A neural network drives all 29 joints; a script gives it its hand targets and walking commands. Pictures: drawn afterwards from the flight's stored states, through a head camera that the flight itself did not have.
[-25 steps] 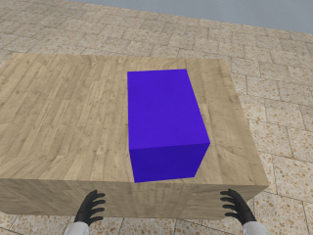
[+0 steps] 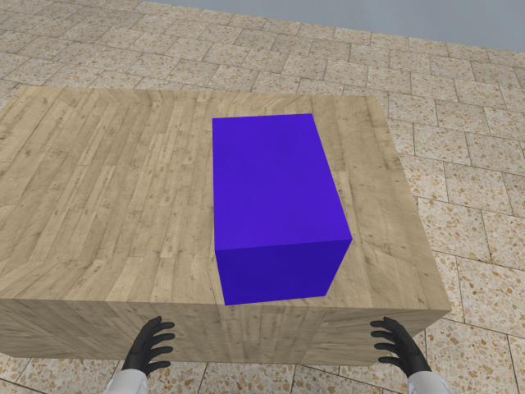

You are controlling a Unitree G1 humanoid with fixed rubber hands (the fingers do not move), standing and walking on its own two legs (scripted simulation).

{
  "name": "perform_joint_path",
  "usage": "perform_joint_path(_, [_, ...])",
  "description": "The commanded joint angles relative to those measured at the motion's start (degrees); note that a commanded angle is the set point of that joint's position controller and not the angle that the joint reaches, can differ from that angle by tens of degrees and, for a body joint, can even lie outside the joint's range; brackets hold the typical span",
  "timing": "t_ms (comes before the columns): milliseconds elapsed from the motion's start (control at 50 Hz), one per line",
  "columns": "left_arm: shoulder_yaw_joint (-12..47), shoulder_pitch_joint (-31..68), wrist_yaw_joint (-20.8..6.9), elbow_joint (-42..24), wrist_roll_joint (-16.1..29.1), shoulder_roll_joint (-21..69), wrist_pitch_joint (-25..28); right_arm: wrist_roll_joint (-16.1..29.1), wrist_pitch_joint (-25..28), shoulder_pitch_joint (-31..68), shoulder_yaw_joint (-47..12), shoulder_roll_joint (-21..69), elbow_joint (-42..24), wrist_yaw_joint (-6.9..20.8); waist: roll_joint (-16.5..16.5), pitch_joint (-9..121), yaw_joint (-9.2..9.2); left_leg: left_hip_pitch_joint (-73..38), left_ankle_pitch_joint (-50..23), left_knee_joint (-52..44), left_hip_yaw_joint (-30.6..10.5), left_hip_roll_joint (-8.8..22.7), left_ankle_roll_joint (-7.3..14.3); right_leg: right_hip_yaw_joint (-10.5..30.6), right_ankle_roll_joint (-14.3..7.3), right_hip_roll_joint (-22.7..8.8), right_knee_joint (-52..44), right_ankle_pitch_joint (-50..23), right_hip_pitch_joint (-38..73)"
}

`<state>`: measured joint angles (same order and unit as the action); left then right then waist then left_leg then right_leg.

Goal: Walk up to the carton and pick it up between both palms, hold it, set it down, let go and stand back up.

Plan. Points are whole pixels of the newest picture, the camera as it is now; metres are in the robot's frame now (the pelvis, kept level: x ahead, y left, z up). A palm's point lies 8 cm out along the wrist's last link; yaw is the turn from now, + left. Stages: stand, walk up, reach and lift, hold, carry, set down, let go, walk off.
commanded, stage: let go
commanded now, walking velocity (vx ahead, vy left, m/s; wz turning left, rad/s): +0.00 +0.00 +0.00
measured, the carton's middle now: (269, 207) +0.47 +0.01 -0.07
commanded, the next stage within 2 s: stand in 0.42 s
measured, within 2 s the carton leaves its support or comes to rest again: neither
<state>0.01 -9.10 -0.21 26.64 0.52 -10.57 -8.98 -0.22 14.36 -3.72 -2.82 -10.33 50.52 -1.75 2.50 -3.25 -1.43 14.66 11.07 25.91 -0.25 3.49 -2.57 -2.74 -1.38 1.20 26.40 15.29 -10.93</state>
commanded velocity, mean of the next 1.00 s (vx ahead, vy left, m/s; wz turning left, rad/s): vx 0.00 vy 0.00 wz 0.00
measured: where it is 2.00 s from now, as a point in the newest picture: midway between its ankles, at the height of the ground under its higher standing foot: outside the picture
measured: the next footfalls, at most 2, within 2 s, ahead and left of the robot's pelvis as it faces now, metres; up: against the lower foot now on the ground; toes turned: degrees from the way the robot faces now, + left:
none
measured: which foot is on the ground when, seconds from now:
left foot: down 0.00-1.00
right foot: down 0.00-1.00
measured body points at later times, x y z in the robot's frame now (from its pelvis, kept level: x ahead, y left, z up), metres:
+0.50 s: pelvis +0.00 +0.00 +0.00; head +0.02 +0.02 +0.45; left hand +0.18 +0.22 -0.10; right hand +0.18 -0.22 -0.10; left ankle +0.03 +0.15 -0.74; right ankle -0.01 -0.10 -0.74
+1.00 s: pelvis +0.00 +0.01 +0.00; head +0.00 +0.03 +0.45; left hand +0.09 +0.26 -0.14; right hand +0.14 -0.25 -0.10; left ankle +0.03 +0.15 -0.74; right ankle -0.01 -0.10 -0.74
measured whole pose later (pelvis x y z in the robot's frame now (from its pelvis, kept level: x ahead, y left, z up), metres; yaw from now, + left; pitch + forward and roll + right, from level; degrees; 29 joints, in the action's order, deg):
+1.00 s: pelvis +0.00 +0.01 +0.00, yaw +0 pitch +0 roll -1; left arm 0.0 -9.2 -0.4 55.6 -1.7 -15.7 0.9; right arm -1.4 0.7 -7.0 -2.1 -14.4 50.5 0.2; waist 2.5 0.6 -1.4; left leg 15.1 11.6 27.1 -0.2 3.5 -2.6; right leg -2.7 -1.4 1.2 26.4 15.2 -10.8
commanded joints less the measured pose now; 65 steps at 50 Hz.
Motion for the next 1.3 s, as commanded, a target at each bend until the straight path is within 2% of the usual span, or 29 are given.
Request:
perform_joint_path(0, [-2.5,2.3,0.3,-11.2,-1.2,-9.1,1.1,0.0,1.8,-0.4,8.2,-5.3,-10.5,0.4,-2.0,9.4,1.82,-16.7,-7.6,-4.3,5.2,-5.0,1.3,0.7,2.6,-0.8,-8.5,-11.8,-0.4])
perform_joint_path(120, [-1.8,2.4,0.1,-10.4,-1.1,-8.4,1.3,-0.3,1.8,-0.3,8.8,-5.7,-9.4,0.7,-1.9,9.8,2.86,-17.0,-8.0,-3.7,4.9,-4.9,1.3,0.6,2.6,-0.7,-8.3,-13.0,-0.4])
perform_joint_path(400, [-1.5,2.2,0.4,-10.0,-1.1,-8.1,1.7,-0.2,1.8,0.0,8.6,-5.9,-8.7,1.2,-2.3,9.8,2.43,-16.9,-7.8,-3.6,4.6,-4.8,1.4,0.4,2.2,-0.6,-8.4,-12.1,-0.6])
perform_joint_path(420, [-5.8,-1.6,1.6,0.5,-2.3,-15.3,5.9,-2.4,-3.8,-5.1,6.6,-17.0,-5.7,1.2,-0.5,17.2,-1.04,-6.7,-19.5,3.0,-0.8,3.1,2.7,3.9,2.2,-6.1,-1.4,-15.0,7.2])
perform_joint_path(440, [-5.6,-4.2,1.6,2.5,-2.1,-15.4,7.6,-2.6,-6.2,-3.9,7.0,-16.8,-5.2,0.9,-0.4,16.3,-0.57,-4.2,-14.9,3.7,-0.4,2.2,3.2,4.5,2.4,-6.9,-2.6,-11.3,7.0])
perform_joint_path(460, [-5.5,-3.9,1.5,3.9,-2.4,-16.2,8.6,-2.7,-7.6,-2.6,6.4,-15.4,-6.1,1.0,0.4,12.3,-0.37,-2.2,-12.2,3.4,-0.3,1.8,3.3,5.2,2.4,-7.5,-3.7,-10.7,4.8])
perform_joint_path(520, [-5.0,-1.1,0.8,7.1,-3.2,-15.4,10.6,-2.0,-9.9,-2.4,6.0,-15.9,-5.9,1.3,-0.3,10.6,0.72,-1.7,-8.8,1.9,-0.4,1.5,3.5,5.7,1.9,-8.4,-5.3,-10.6,3.3])
perform_joint_path(560, [-4.8,-0.1,0.6,9.8,-3.1,-16.5,11.3,-1.6,-10.4,-3.0,5.7,-16.1,-5.3,1.7,0.1,11.0,1.15,-3.1,-6.8,1.6,-1.1,1.7,3.9,5.9,2.0,-8.2,-6.6,-8.1,1.8])
perform_joint_path(600, [-4.4,-0.1,0.3,12.4,-3.0,-17.1,11.9,-1.5,-10.9,-2.9,5.4,-15.9,-5.0,1.9,-0.9,10.2,1.32,-3.3,-5.4,1.5,-1.1,1.9,3.9,6.7,1.6,-8.6,-7.5,-5.6,0.9])
perform_joint_path(640, [-4.4,-0.6,0.3,14.9,-2.9,-17.2,12.3,-1.6,-11.4,-2.6,5.4,-16.5,-4.4,1.9,-2.4,11.4,0.6,-3.4,-7.0,1.4,-1.2,2.1,4.2,6.6,1.8,-8.6,-7.1,-7.7,2.3])
perform_joint_path(680, [-3.9,-0.7,0.0,17.1,-2.7,-17.1,12.6,-1.5,-11.5,-3.6,5.2,-17.0,-3.8,1.8,-1.3,11.9,0.74,-4.8,-7.9,1.2,-1.9,2.5,4.4,6.1,1.5,-8.2,-7.0,-8.9,2.2])
perform_joint_path(700, [-3.8,-0.5,0.2,18.1,-2.7,-17.5,12.6,-1.5,-11.6,-2.8,5.4,-17.9,-3.6,1.8,-3.3,11.5,0.52,-4.8,-7.7,1.1,-1.7,2.6,4.3,6.6,1.4,-8.6,-7.7,-8.0,2.0])
perform_joint_path(720, [-3.9,-0.1,0.1,19.2,-2.8,-18.3,12.5,-1.3,-11.7,-3.2,5.1,-17.1,-3.8,1.8,-2.9,11.1,0.99,-4.4,-7.1,0.9,-1.8,2.5,4.4,7.3,1.3,-8.7,-7.8,-8.0,2.1])
perform_joint_path(840, [-3.4,-0.2,0.2,23.7,-2.4,-19.2,12.7,-1.2,-12.4,-3.5,5.0,-18.0,-2.7,1.6,-3.9,10.8,0.27,-5.1,-9.1,1.1,-1.6,2.7,4.6,7.1,1.4,-8.8,-7.8,-11.9,2.5])
perform_joint_path(860, [-3.5,0.0,0.3,24.7,-2.5,-19.8,12.6,-1.2,-12.4,-4.1,5.1,-18.0,-2.3,1.5,-2.4,11.2,0.93,-5.2,-9.2,0.5,-1.9,3.1,4.7,6.8,1.0,-8.8,-7.6,-12.1,2.9])
perform_joint_path(880, [-3.4,0.3,0.3,25.0,-2.5,-19.3,12.7,-1.0,-12.4,-3.8,5.2,-18.3,-2.4,1.6,-3.7,10.6,0.49,-5.3,-8.7,0.7,-1.8,2.8,4.4,7.0,1.6,-8.8,-8.0,-11.3,2.7])
perform_joint_path(940, [-3.4,-0.8,0.3,26.9,-2.2,-19.7,12.9,-1.1,-12.6,-4.2,4.8,-17.9,-2.0,1.6,-4.1,10.1,0.57,-5.2,-9.0,0.3,-2.0,3.1,4.5,7.2,1.7,-8.9,-8.2,-13.8,2.9])
perform_joint_path(960, [-3.5,0.2,0.3,26.9,-2.4,-20.3,12.9,-1.2,-12.5,-4.6,4.9,-18.0,-1.9,1.4,-3.1,9.5,1.04,-4.9,-8.1,0.0,-1.9,3.0,4.3,7.1,1.5,-8.7,-8.4,-12.7,2.3])
perform_joint_path(1000, [-3.4,-0.3,0.4,27.6,-2.4,-19.6,12.9,-1.2,-12.5,-4.2,4.9,-18.1,-1.8,1.3,-5.3,11.0,0.46,-6.0,-8.6,0.6,-1.9,3.0,4.7,7.6,1.0,-8.9,-8.6,-11.3,2.7])
perform_joint_path(1020, [-3.4,0.0,0.2,27.8,-2.5,-19.9,12.9,-1.2,-12.6,-3.7,5.0,-18.2,-1.8,1.4,-4.3,9.7,0.77,-5.8,-7.9,0.3,-1.9,3.2,4.6,7.4,0.8,-8.8,-8.9,-10.5,1.7])
perform_joint_path(1040, [-3.2,0.0,0.2,28.0,-2.3,-19.8,12.9,-1.2,-12.7,-4.3,4.9,-18.0,-1.6,1.3,-5.0,9.5,0.8,-5.9,-7.8,0.2,-2.1,3.2,4.6,7.6,0.7,-8.8,-8.8,-9.4,1.1])
perform_joint_path(1080, [-3.5,0.2,0.3,28.8,-2.4,-20.4,12.8,-1.3,-12.6,-4.7,4.9,-18.1,-1.3,1.4,-3.9,9.4,1.03,-5.6,-7.0,-0.3,-2.0,3.1,4.7,7.4,1.1,-8.7,-8.9,-10.6,1.7])
perform_joint_path(1100, [-3.5,0.1,0.3,28.6,-2.4,-20.2,12.9,-1.3,-12.6,-4.1,5.0,-18.1,-1.7,1.3,-5.5,9.6,0.64,-5.3,-7.2,-0.2,-1.9,3.2,4.6,7.9,0.9,-9.3,-9.1,-10.5,1.9])
perform_joint_path(1140, [-3.5,0.8,0.4,29.0,-2.4,-20.3,12.9,-1.0,-12.6,-4.3,5.2,-18.6,-1.7,1.3,-5.2,9.4,1.15,-5.6,-7.6,-0.5,-2.1,3.2,4.3,7.6,1.1,-8.8,-8.9,-11.3,1.5])
perform_joint_path(1160, [-3.6,0.0,0.4,29.6,-2.5,-20.6,12.9,-1.0,-12.7,-4.5,5.1,-18.8,-1.2,1.2,-5.0,8.3,0.81,-5.2,-8.1,-0.5,-2.0,3.2,4.4,7.5,1.5,-8.9,-8.9,-11.6,1.4])
perform_joint_path(1220, [-3.6,-0.5,0.3,29.8,-2.3,-20.4,12.8,-1.0,-12.6,-4.8,5.1,-18.9,-1.2,1.2,-5.8,9.0,0.56,-5.8,-7.9,-0.3,-2.2,3.3,4.5,7.4,1.1,-8.9,-9.2,-10.4,1.9])
perform_joint_path(1280, [-3.5,0.4,0.3,30.1,-2.2,-20.2,12.9,-1.0,-12.5,-4.4,4.9,-18.2,-1.1,1.4,-5.2,8.5,0.75,-6.1,-6.2,-0.9,-2.4,3.4,4.4,7.9,0.9,-8.9,-9.9,-7.8,0.8])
